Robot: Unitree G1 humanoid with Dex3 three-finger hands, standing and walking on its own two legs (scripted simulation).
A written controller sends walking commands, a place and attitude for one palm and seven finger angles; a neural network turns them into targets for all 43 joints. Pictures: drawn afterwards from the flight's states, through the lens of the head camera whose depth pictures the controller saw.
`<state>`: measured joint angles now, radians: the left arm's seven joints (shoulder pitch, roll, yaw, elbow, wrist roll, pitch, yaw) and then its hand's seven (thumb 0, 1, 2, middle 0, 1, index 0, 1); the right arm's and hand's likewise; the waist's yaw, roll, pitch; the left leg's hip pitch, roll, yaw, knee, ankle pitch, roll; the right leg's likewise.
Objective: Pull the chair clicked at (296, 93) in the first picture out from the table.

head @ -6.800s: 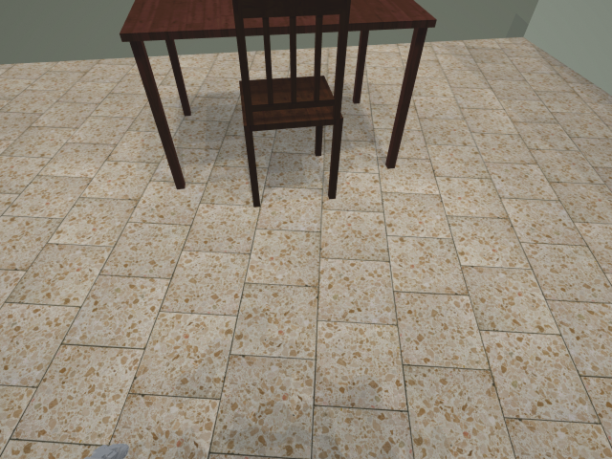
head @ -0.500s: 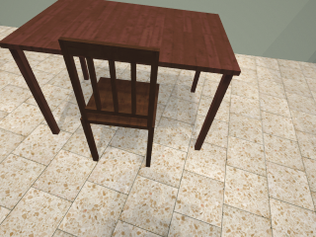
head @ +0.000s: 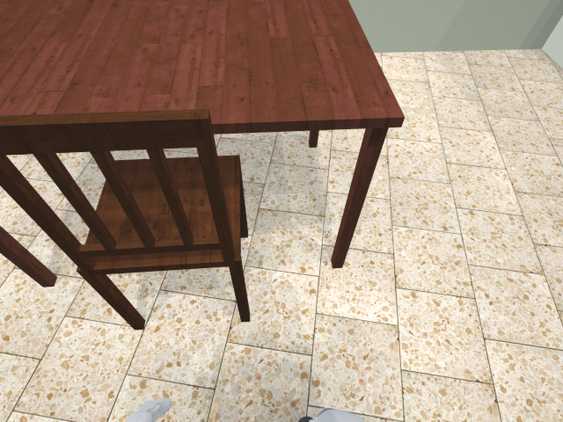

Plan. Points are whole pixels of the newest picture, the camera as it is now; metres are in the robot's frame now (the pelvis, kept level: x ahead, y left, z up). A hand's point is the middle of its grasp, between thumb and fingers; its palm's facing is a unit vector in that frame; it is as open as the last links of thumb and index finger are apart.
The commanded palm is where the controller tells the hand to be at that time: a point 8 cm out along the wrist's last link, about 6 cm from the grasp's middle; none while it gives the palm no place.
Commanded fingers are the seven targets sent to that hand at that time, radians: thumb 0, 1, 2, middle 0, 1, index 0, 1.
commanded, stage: take the last steps up to it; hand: left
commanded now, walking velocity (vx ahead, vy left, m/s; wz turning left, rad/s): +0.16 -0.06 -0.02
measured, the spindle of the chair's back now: (128, 203) +0.52 +0.31 -0.07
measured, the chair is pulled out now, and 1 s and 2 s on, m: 0.00 0.00 0.00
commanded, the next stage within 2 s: come to a stop and stand still in 0.04 s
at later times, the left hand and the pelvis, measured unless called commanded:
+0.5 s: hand out of the picture +0.12 +0.18 -0.17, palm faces +0.07 -0.98 -0.18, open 7.3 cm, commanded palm none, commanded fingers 0.00 0.90 0.90 -0.20 -0.30 -0.20 -0.30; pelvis +0.12 +0.01 +0.01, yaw -2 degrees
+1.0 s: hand out of the picture +0.06 +0.13 -0.13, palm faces +0.01 -0.97 -0.26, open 7.3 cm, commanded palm none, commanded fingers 0.00 0.90 0.90 -0.20 -0.30 -0.20 -0.30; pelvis +0.05 -0.05 +0.03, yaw -3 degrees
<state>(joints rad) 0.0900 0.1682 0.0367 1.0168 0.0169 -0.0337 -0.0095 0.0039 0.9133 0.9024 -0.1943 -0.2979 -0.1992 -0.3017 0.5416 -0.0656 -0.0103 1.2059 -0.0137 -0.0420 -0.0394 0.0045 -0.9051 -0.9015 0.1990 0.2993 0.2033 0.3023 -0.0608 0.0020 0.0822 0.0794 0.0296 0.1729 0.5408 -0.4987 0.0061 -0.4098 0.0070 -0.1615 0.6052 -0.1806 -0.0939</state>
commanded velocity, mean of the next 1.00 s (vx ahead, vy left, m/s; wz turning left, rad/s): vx -0.05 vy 0.03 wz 0.00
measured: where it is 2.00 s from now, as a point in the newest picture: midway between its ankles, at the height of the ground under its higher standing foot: outside the picture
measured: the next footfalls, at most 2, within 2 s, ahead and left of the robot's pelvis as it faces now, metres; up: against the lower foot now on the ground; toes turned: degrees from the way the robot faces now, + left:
left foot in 0.46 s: +0.20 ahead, +0.12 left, +0.00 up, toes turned +2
right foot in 0.86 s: +0.07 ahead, -0.12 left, +0.00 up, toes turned -6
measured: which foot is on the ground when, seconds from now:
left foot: down 0.00-0.00, up 0.02-0.44, down 0.46-0.86, up 0.88-1.00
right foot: down 0.00-0.48, up 0.50-0.84, down 0.86-1.00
